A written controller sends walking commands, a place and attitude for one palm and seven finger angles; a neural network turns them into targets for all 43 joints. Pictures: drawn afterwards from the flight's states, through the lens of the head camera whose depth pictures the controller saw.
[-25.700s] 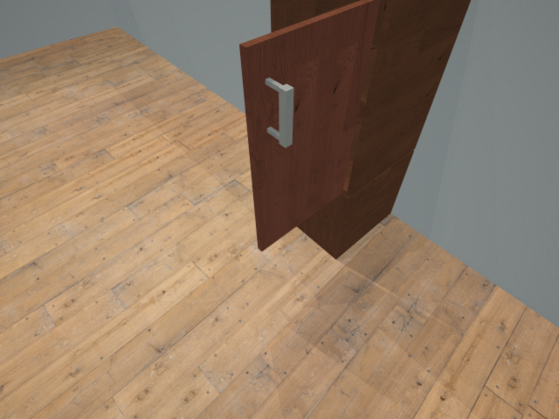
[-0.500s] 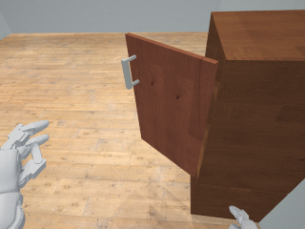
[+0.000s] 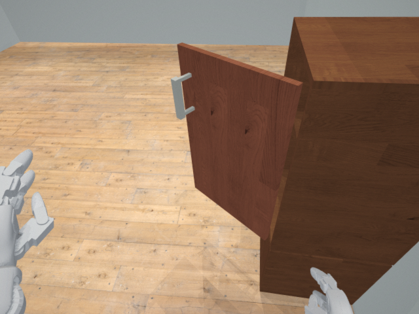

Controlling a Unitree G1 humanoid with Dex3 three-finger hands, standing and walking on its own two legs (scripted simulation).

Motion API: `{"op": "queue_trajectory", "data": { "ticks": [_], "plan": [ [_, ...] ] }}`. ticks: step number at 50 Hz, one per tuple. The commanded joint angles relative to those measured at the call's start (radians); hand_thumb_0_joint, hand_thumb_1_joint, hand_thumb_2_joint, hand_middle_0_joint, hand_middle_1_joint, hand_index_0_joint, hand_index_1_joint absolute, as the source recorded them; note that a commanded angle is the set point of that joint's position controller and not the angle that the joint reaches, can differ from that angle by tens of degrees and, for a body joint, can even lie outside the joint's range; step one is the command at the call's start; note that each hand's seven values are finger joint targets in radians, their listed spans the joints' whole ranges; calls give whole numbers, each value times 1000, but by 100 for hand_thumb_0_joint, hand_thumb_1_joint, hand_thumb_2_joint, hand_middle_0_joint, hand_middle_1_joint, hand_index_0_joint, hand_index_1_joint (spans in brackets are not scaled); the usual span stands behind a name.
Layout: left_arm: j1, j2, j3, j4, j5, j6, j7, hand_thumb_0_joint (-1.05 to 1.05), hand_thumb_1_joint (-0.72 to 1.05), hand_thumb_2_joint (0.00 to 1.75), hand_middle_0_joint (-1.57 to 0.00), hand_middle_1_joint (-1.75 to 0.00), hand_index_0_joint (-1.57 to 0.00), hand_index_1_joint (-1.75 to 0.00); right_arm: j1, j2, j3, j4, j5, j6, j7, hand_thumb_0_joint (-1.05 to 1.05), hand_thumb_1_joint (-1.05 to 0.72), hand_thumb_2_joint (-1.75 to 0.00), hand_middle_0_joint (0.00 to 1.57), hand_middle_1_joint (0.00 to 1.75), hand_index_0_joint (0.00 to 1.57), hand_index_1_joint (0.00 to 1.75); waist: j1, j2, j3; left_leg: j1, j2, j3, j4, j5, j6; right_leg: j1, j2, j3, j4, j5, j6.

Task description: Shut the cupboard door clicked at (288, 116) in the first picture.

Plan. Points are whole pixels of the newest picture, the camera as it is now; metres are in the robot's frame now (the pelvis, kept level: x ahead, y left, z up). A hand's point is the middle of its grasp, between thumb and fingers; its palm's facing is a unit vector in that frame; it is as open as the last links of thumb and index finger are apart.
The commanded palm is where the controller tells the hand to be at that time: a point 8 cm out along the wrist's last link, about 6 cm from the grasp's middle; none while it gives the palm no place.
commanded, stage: step back with the hand held close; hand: left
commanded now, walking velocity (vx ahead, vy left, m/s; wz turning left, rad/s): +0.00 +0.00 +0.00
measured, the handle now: (184, 96) +0.64 +0.16 +0.11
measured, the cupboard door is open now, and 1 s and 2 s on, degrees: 54 54 54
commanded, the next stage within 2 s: stop stepping back and stand still in 1.78 s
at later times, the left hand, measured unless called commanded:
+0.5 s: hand (34, 229) +0.18 +0.29 +0.15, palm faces +0.41 -0.76 -0.51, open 7.4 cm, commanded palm +0.12 +0.32 +0.17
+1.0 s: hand (4, 263) +0.12 +0.29 +0.16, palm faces +0.49 -0.72 -0.49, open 7.4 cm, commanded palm +0.05 +0.32 +0.17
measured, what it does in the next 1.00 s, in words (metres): shifts its weight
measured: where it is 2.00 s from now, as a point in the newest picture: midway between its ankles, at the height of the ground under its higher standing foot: outside the picture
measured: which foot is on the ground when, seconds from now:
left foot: down 0.00-1.00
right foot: down 0.00-1.00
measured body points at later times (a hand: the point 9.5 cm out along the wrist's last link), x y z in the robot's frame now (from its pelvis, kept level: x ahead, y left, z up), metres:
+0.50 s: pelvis -0.03 +0.02 -0.01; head -0.02 +0.02 +0.44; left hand +0.15 +0.33 +0.18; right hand +0.14 -0.23 -0.09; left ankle -0.02 +0.11 -0.74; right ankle +0.02 -0.12 -0.74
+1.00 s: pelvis -0.08 +0.02 -0.03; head -0.07 +0.03 +0.42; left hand +0.09 +0.33 +0.19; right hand +0.08 -0.23 -0.11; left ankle -0.02 +0.11 -0.74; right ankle +0.02 -0.12 -0.74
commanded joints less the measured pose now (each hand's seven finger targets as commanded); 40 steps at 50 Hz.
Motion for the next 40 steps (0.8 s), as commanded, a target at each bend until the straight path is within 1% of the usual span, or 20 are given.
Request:
{"op": "queue_trajectory", "data": {
  "ticks": [1,2,3,4,7,9,11,14,16,18,20,24,25,26,29,30,31,35,36,40],
  "plan": [
    [-103,186,116,-204,-2,-68,12,0,90,90,-20,-30,-20,-30,-130,-103,-40,-160,4,-53,-13,0,-90,-90,20,30,20,30,-2,-8,-30,-103,12,-34,-98,130,-3,46,12,25,-70,18,-18],
    [-105,192,119,-208,-2,-67,13,0,90,90,-20,-30,-20,-30,-132,-106,-41,-162,3,-53,-13,0,-90,-90,20,30,20,30,0,-6,-33,-104,11,-32,-96,131,-3,47,12,26,-70,21,-18],
    [-206,304,226,-264,0,-103,20,0,90,90,-20,-30,-20,-30,-124,-139,-51,-201,15,-29,-6,0,-90,-90,20,30,20,30,-37,-18,27,-207,30,-42,-44,40,21,-54,-35,132,-121,23,-23],
    [-88,234,174,-187,-1,-107,14,0,90,90,-20,-30,-20,-30,-109,-126,-53,-183,8,-15,-7,0,-90,-90,20,30,20,30,-41,-80,-3,-199,27,-54,-6,40,23,-72,-73,143,-133,7,-31],
    [-9,209,143,-206,5,-117,14,0,90,90,-20,-30,-20,-30,-102,-131,-66,-196,9,10,-1,0,-90,-90,20,30,20,30,-50,-111,-80,-189,26,-52,59,85,16,-97,-117,162,-111,55,-48],
    [22,221,154,-237,2,-122,24,0,90,90,-20,-30,-20,-30,-95,-138,-73,-205,12,24,-4,0,-90,-90,20,30,20,30,-55,-86,-135,-191,36,-59,61,149,13,-77,-117,143,-58,145,-48],
    [59,244,182,-275,0,-126,32,0,90,90,-20,-30,-20,-30,-100,-141,-77,-221,14,35,-12,0,-90,-90,20,30,20,30,-54,-36,-190,-191,62,-74,41,285,8,-30,-94,104,33,283,-35],
    [81,273,214,-323,-4,-124,39,0,90,90,-20,-30,-20,-30,-97,-144,-85,-249,19,57,-20,0,-90,-90,20,30,20,30,-53,-39,-238,-210,86,-78,44,420,4,11,-65,84,120,425,-14],
    [98,273,219,-323,-5,-121,40,0,90,90,-20,-30,-20,-30,-97,-142,-84,-256,20,66,-26,0,-90,-90,20,30,20,30,-54,-31,-231,-237,98,-89,36,421,4,4,-57,82,147,404,-8],
    [101,274,223,-330,-4,-124,42,0,90,90,-20,-30,-20,-30,-93,-147,-86,-266,20,68,-29,0,-90,-90,20,30,20,30,-53,-18,-215,-293,114,-99,18,363,14,8,-45,84,173,369,-1],
    [98,286,240,-327,0,-126,44,0,90,90,-20,-30,-20,-30,-98,-154,-88,-266,16,67,-31,0,-90,-90,20,30,20,30,-50,-3,-189,-373,120,-112,-4,246,29,21,-36,92,182,313,2],
    [92,261,230,-323,10,-138,47,0,90,90,-20,-30,-20,-30,-81,-156,-86,-270,18,53,-29,0,-90,-90,20,30,20,30,-57,8,-145,-544,138,-135,-40,6,56,66,-25,102,236,232,5],
    [83,278,247,-331,15,-143,48,0,90,90,-20,-30,-20,-30,-85,-161,-89,-269,17,49,-29,0,-90,-90,20,30,20,30,-55,23,-139,-578,135,-138,-47,-56,60,76,-23,105,239,217,5],
    [75,253,225,-330,16,-146,47,0,90,90,-20,-30,-20,-30,-78,-154,-83,-270,18,46,-28,0,-90,-90,20,30,20,30,-61,14,-122,-620,136,-147,-52,-118,63,82,-26,108,252,196,3],
    [36,250,224,-346,26,-161,50,0,90,90,-20,-30,-20,-30,-66,-158,-84,-271,18,31,-25,0,-90,-90,20,30,20,30,-66,17,-89,-713,130,-147,-48,-316,77,75,-26,128,262,113,0],
    [26,273,246,-341,30,-166,50,0,90,90,-20,-30,-20,-30,-69,-162,-84,-267,15,26,-26,0,-90,-90,20,30,20,30,-64,7,-80,-726,125,-153,-45,-353,78,64,-28,137,248,79,-1],
    [20,247,223,-349,32,-172,50,0,90,90,-20,-30,-20,-30,-61,-155,-81,-267,17,20,-25,0,-90,-90,20,30,20,30,-69,-2,-79,-723,120,-154,-32,-367,77,49,-32,141,242,57,-4],
    [-15,277,243,-371,37,-191,55,0,90,90,-20,-30,-20,-30,-48,-160,-83,-253,9,-1,-21,0,-90,-90,20,30,20,30,-72,-52,-76,-654,83,-145,43,-381,61,-75,-62,200,141,-100,-25],
    [-15,255,223,-377,36,-196,56,0,90,90,-20,-30,-20,-30,-46,-150,-78,-251,9,-6,-19,0,-90,-90,20,30,20,30,-75,-45,-75,-634,82,-145,45,-379,59,-100,-66,196,129,-138,-26],
    [-2,277,251,-363,40,-213,64,0,90,90,-20,-30,-20,-30,-47,-158,-79,-238,5,-25,-21,0,-90,-90,20,30,20,30,-70,-15,-87,-650,97,-164,13,-397,63,-79,-44,177,140,-161,-18]
  ]
}}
